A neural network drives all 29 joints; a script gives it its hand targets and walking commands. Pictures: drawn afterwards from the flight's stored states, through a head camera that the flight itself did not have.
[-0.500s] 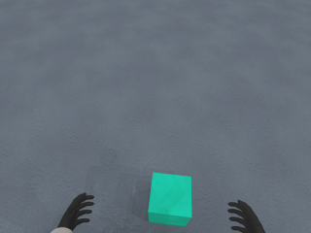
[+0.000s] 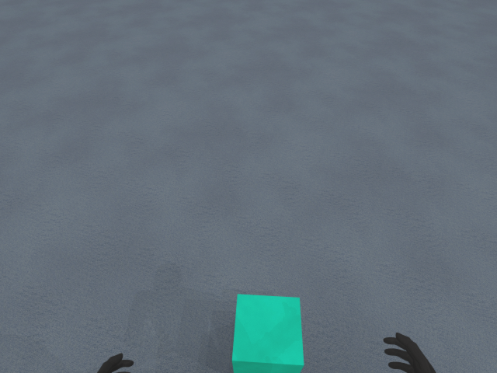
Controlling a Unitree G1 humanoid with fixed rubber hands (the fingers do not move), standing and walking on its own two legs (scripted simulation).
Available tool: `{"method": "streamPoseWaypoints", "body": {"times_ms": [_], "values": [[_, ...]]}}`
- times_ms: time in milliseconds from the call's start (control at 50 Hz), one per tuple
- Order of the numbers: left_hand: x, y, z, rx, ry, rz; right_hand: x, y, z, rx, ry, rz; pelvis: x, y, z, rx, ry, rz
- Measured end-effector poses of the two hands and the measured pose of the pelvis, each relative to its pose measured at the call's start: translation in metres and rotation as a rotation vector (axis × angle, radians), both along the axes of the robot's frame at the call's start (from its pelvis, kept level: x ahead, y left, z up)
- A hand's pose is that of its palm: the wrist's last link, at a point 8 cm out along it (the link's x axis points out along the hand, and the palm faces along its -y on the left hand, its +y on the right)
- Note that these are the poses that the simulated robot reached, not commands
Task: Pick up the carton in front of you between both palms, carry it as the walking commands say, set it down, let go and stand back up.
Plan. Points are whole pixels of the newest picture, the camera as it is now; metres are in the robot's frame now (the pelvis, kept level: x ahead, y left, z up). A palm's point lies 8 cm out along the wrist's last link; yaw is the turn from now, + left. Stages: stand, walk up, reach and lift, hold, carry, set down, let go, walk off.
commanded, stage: stand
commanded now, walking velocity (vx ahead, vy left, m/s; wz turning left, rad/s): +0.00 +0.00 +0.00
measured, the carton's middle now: (266, 339) +0.38 -0.04 -0.64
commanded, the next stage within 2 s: none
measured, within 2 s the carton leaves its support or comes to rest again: neither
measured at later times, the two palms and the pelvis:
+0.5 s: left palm out of the picture +0.15 +0.23 -0.13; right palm out of the picture +0.06 -0.29 -0.12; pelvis +0.03 -0.01 -0.02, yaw -6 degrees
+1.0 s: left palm out of the picture +0.14 +0.23 -0.12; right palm out of the picture +0.01 -0.28 -0.13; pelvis +0.02 -0.01 -0.02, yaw -7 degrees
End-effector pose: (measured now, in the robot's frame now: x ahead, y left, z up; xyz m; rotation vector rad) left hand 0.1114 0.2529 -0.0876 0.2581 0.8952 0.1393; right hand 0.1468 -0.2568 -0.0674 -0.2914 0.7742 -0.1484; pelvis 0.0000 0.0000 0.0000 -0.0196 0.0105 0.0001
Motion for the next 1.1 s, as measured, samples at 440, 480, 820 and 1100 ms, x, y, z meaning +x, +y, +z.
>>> {"method": "streamPoseWaypoints", "body": {"times_ms": [440,480,820,1100], "values": [[0.043,-0.023,-0.036,0.006,0.096,-0.095,-0.078,-0.027,-0.05,0.003,0.233,-0.217,0.033,-0.012,-0.019,0.02,0.061,-0.094],[0.043,-0.024,-0.037,0.01,0.103,-0.098,-0.083,-0.028,-0.052,0.004,0.248,-0.227,0.033,-0.012,-0.02,0.022,0.059,-0.099],[0.03,-0.021,-0.037,0.036,0.152,-0.111,-0.116,-0.03,-0.059,0.01,0.333,-0.266,0.026,-0.012,-0.018,0.031,0.04,-0.123],[0.024,-0.022,-0.034,0.036,0.155,-0.124,-0.142,-0.023,-0.063,0.032,0.387,-0.287,0.017,-0.009,-0.016,0.035,0.024,-0.135]]}}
